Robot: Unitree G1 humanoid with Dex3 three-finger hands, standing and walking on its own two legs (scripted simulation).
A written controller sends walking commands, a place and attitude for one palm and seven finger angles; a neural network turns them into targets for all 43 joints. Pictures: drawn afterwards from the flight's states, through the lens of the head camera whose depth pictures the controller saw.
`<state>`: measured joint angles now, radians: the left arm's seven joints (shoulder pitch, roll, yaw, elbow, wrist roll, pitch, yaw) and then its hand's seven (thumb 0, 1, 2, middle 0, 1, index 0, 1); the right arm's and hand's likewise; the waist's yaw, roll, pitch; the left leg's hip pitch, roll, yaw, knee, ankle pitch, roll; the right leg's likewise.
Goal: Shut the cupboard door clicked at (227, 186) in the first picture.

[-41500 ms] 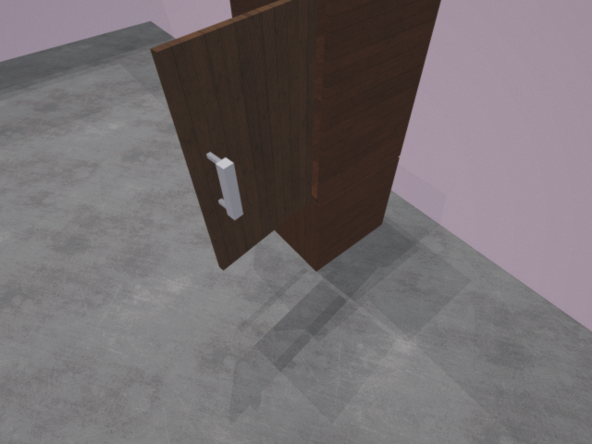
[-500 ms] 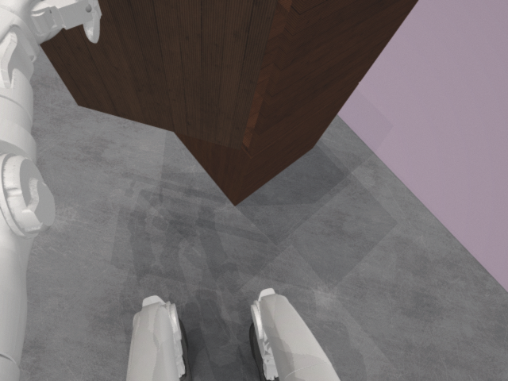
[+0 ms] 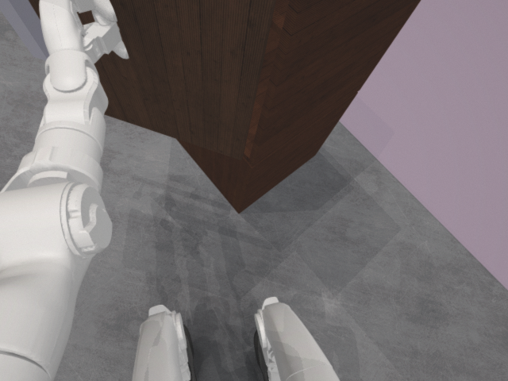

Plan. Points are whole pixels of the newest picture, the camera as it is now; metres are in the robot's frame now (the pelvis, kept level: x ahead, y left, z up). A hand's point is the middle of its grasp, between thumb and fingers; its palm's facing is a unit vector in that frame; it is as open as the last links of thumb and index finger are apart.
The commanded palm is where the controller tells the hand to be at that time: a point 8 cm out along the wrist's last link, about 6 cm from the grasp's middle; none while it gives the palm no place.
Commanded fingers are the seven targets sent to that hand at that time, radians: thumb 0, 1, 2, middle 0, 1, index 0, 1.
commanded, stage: pull the fist back off the door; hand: left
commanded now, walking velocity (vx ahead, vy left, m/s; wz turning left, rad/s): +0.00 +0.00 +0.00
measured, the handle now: out of the picture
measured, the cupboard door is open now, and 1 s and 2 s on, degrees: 33 33 33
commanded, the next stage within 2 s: draw the hand back to the body in 0.52 s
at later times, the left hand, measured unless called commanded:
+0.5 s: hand (123, 78) +0.51 +0.10 +0.10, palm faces +0.11 -0.99 -0.02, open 3.1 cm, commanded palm +0.49 +0.14 +0.10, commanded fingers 0.00 0.90 0.90 -1.30 -1.50 -1.30 -1.50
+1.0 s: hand (58, 106) +0.43 +0.14 +0.16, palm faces +0.14 -0.99 -0.04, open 3.1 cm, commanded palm +0.38 +0.19 +0.16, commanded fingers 0.00 0.90 0.90 -1.30 -1.50 -1.30 -1.50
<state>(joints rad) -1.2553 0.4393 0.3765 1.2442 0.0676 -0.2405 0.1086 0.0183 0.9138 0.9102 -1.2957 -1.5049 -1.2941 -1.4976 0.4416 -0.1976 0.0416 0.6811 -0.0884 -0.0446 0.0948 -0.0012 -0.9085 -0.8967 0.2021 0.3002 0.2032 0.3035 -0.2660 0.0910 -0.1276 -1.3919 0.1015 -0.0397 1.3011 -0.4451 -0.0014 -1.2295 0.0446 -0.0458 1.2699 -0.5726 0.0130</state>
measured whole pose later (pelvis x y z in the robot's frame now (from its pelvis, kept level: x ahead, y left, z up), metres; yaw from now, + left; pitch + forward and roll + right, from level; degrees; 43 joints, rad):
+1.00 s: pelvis +0.03 -0.02 +0.08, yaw +3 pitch +14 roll +0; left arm -0.44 0.21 0.20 0.65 -0.15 -0.36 0.00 0.02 0.90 0.90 -1.30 -1.50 -1.30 -1.50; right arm 0.38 -0.24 -0.01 0.64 0.03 0.03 0.01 0.00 -0.91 -0.90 0.20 0.30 0.20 0.30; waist -0.07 0.06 -0.10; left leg -0.80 0.08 0.02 0.93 -0.37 -0.03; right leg -0.69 0.02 0.00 0.96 -0.51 -0.01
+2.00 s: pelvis +0.05 -0.01 +0.14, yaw +4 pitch -4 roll +0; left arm 0.45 0.34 0.36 -0.34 -0.08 -0.05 0.11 0.01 0.89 0.90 -0.27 -0.38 -0.27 -0.37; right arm 0.20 -0.25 0.01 0.64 0.02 -0.07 -0.08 0.01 -0.91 -0.90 0.20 0.30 0.20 0.30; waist 0.07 0.09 0.02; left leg -0.16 0.03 0.04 0.42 -0.19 -0.01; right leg -0.02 -0.02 -0.01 0.40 -0.30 0.02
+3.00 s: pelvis -0.03 +0.02 +0.12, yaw +4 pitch +0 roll -2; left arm 0.53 0.43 0.45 -0.46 -0.05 -0.20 0.14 0.01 0.89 0.90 -0.21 -0.31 -0.21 -0.30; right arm 0.20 -0.22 0.01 0.54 0.02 -0.02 -0.10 0.01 -0.91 -0.90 0.20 0.30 0.20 0.30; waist 0.00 0.04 0.03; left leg -0.44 0.03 0.03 0.60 -0.16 0.05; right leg -0.30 -0.02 -0.01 0.57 -0.26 0.05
